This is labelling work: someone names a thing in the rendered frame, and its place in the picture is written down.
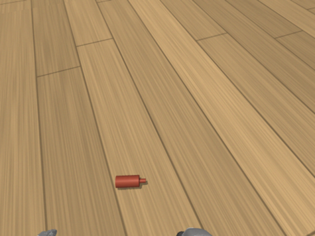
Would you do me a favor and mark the bottle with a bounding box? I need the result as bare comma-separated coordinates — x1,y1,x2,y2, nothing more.
115,175,146,188

